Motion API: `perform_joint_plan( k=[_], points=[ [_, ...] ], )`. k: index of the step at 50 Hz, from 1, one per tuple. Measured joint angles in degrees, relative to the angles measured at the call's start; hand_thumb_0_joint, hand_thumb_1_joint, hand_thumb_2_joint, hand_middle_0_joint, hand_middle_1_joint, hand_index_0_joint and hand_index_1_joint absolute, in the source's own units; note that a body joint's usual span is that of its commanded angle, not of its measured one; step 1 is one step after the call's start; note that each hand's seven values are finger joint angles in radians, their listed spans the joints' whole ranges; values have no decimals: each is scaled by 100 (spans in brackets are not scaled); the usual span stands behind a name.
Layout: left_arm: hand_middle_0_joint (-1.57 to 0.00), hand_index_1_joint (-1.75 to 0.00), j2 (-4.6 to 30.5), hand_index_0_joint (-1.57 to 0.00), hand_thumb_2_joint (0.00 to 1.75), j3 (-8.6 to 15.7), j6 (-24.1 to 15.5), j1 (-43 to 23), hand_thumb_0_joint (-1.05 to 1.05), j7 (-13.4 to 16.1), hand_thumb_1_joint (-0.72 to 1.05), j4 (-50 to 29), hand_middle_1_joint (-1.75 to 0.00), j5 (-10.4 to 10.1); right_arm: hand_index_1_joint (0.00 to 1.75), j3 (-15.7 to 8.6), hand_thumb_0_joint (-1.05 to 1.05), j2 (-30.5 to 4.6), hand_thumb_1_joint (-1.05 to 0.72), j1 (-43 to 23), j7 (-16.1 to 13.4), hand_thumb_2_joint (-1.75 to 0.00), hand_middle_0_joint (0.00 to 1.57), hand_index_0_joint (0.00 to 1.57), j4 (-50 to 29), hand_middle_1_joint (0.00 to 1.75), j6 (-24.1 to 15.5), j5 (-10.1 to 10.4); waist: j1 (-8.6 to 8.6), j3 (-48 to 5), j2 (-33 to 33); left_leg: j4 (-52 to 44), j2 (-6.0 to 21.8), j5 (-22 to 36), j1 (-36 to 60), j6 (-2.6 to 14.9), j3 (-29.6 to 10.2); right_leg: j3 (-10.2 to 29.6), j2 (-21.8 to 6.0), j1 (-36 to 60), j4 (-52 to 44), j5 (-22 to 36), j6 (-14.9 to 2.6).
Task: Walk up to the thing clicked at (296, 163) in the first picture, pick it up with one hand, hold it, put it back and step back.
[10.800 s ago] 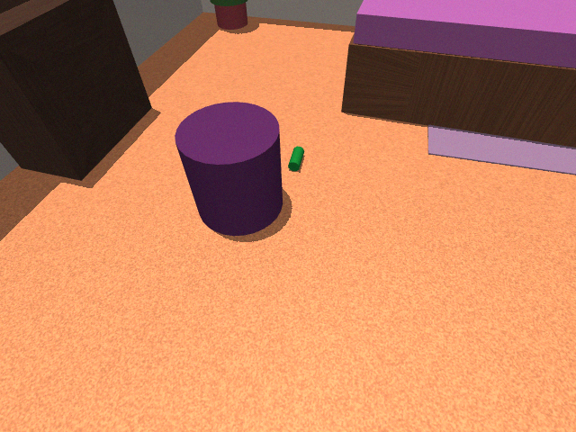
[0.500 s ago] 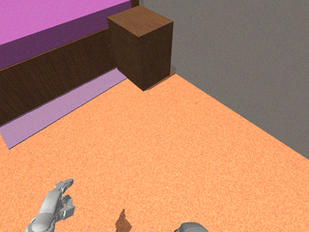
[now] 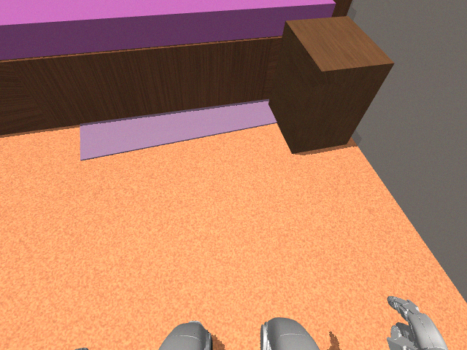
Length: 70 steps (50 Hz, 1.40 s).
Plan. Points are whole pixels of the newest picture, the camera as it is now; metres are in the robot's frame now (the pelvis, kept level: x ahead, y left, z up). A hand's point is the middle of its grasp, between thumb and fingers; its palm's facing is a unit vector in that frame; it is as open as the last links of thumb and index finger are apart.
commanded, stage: walk up
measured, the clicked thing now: out of the picture +0.55 +1.40 -0.72
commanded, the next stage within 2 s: none
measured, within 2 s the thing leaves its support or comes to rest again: neither
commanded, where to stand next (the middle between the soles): +0.08 +0.00 m, yaw +61 degrees
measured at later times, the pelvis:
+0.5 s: pelvis +0.00 -0.06 -0.02, yaw +29 degrees
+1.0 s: pelvis +0.01 -0.05 +0.00, yaw +50 degrees
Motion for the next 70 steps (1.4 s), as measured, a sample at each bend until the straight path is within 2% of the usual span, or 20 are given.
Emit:
perform_joint_plan(
  k=[4,9,10,13,16,22,24,26,29,35,37,40,44,49,53,56,59,66,68,70],
  points=[
    [-21,-30,-107,-21,90,-58,-142,-215,1,54,91,-240,-30,-103,30,78,1,109,-90,103,79,-90,20,21,-94,30,102,-115,-113,-7,182,33,-16,-21,-28,-173,-541,331,-150,-329,-1079,263,-49],
    [-21,-30,-121,-21,90,-54,-324,-362,0,271,90,-441,-30,-192,30,-8,1,53,-90,83,231,-90,20,21,-296,30,352,-277,-229,-135,526,869,-135,-371,-600,-399,-1218,310,-70,-55,-2465,1317,-201],
    [-21,-30,-131,-21,90,-37,-366,-371,0,324,90,-438,-30,-149,30,-52,1,10,-90,29,243,-90,21,21,-311,30,395,-280,-216,-152,625,1228,-149,-696,-780,-363,-1281,227,-61,-106,-2379,1272,-37],
    [-21,-30,-177,-21,90,-69,-360,-514,0,420,90,-322,-30,-72,30,-204,1,-144,-90,-132,275,-90,20,21,-264,30,529,-325,-285,-75,854,2784,-164,-1406,-1340,-466,-1032,-149,-261,-175,-2081,1101,96],
    [-21,-30,-150,-21,90,-26,-406,-571,0,478,90,-197,-30,-11,30,-326,1,-328,-90,-198,430,-90,20,21,-195,30,546,-350,-289,3,916,3570,84,-1110,-1500,-529,-724,-383,-512,-128,-2207,1179,68],
    [-21,-30,277,-21,90,92,-473,-371,0,417,90,-166,-30,85,30,-474,1,-467,-91,40,580,-90,20,20,155,30,522,-298,-242,-122,706,2084,551,-1430,-629,-490,-526,-826,-1101,-52,-2184,1134,99],
    [-21,-30,463,-21,90,145,-437,-310,0,364,90,-156,-30,103,30,-489,1,-472,-91,141,570,-90,20,20,310,30,489,-222,-190,-224,569,1303,566,-1531,-194,-440,-410,-914,-1326,-107,-1983,1016,128],
    [-21,-30,667,-21,90,233,-351,-277,0,345,90,-61,-30,95,30,-481,1,-388,-91,210,513,-90,20,20,454,30,379,-191,-113,-228,238,981,325,-1260,50,-511,-291,-683,-1573,-262,-1524,586,-21],
    [-21,-30,698,-21,90,272,-175,-313,0,388,90,305,-30,21,30,-339,1,-272,-91,415,440,-90,20,20,577,30,270,-179,-243,-399,208,1080,231,-1252,-56,-448,-593,-119,-924,-518,-746,-105,-39],
    [-20,-30,478,-20,90,174,-400,-261,1,290,91,373,-30,-75,30,-129,1,-149,-90,611,228,-90,20,21,723,30,223,-118,-364,-431,331,867,135,-1071,-20,-513,-1242,-176,-61,-391,-1411,195,-200],
    [-20,-30,348,-20,90,134,-464,-222,0,275,91,299,-30,-42,30,-102,1,-169,-90,609,155,-90,20,21,742,30,226,-74,-290,-440,401,1052,86,-1161,-108,-562,-1395,-206,124,-120,-2115,771,-319],
    [-21,-30,71,-21,90,33,-493,-240,0,252,90,255,-30,60,30,-115,1,-175,-90,402,-16,-90,20,21,889,30,272,-53,-193,-332,522,2016,-24,-1596,-512,-322,-1242,-411,-20,-26,-2036,914,-263],
    [-21,-30,-238,-21,90,-90,-466,-216,0,186,90,331,-30,94,30,-157,1,-260,-90,173,34,-90,20,21,941,30,168,-62,-67,-258,600,2683,158,-1447,-884,-279,-563,-617,-297,357,-2479,1029,-227],
    [-21,-30,-146,-21,90,-63,-442,-68,0,138,90,365,-30,109,30,-197,1,-284,-91,-28,172,-90,20,21,923,30,56,-40,53,-273,485,1515,382,-1259,-609,-327,-226,-796,-566,508,-2635,1038,-127],
    [-21,-30,99,-21,90,5,-309,-50,0,159,90,406,-30,-9,30,-188,1,-235,-91,-130,103,-90,20,21,982,30,-69,-47,98,-282,240,456,203,-424,-98,-293,-84,-806,-897,355,-2035,682,6],
    [-21,-30,153,-21,90,30,-123,-193,0,235,90,557,-30,-97,30,-112,1,-157,-91,-168,32,-90,20,21,957,30,-124,-75,35,-280,221,796,119,-618,-245,-200,-234,-264,-571,75,-1209,-45,-75],
    [-21,-30,190,-21,90,51,-100,-312,0,275,90,604,-30,-150,30,-9,1,-54,-90,-207,-38,-90,20,21,959,30,-121,-57,-18,-295,217,768,92,-580,-287,-189,-413,-21,-314,-118,-820,-159,-167],
    [-21,-30,81,-20,90,56,-208,-367,0,257,91,702,-30,-114,30,89,1,-10,-90,-379,-50,-90,20,21,950,30,-60,-70,-95,-375,407,964,75,-571,-587,-271,-724,5,-72,297,-1921,219,-244],
    [-21,-30,-15,-20,90,47,-286,-375,0,270,91,761,-30,-47,30,92,1,-42,-90,-448,-51,-90,20,21,988,30,3,-28,-87,-345,590,1140,140,-624,-678,-311,-864,-91,45,477,-2300,611,-50],
    [-21,-30,-69,-21,90,-4,-322,-340,0,239,91,786,-30,8,30,75,1,-1,-90,-474,-65,-90,20,21,1095,30,53,-6,-44,-350,584,1323,60,-1179,-684,-258,-851,-114,-25,487,-2247,584,38]
  ],
)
